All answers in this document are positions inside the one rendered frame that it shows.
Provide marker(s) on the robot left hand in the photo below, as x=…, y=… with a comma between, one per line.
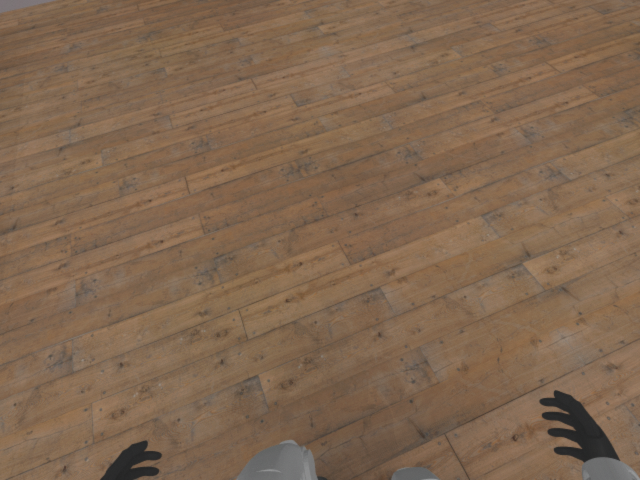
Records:
x=120, y=469

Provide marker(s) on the robot right forearm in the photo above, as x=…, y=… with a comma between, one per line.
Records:
x=604, y=468

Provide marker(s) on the robot right hand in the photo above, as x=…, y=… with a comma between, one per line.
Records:
x=588, y=434

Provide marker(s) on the left robot thigh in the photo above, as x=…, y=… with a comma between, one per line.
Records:
x=280, y=462

